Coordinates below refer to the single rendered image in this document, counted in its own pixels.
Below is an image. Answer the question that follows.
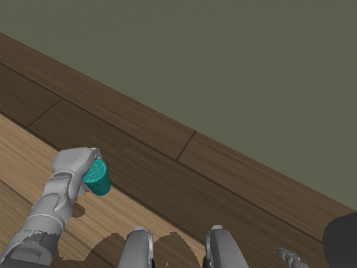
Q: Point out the left robot hand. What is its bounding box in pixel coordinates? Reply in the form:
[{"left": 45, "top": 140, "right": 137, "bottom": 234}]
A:
[{"left": 52, "top": 147, "right": 103, "bottom": 194}]

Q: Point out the right robot hand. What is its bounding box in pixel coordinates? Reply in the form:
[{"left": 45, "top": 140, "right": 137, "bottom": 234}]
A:
[{"left": 277, "top": 247, "right": 308, "bottom": 268}]

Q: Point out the left robot arm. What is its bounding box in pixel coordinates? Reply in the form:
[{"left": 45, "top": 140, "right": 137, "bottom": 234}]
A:
[{"left": 0, "top": 169, "right": 82, "bottom": 268}]

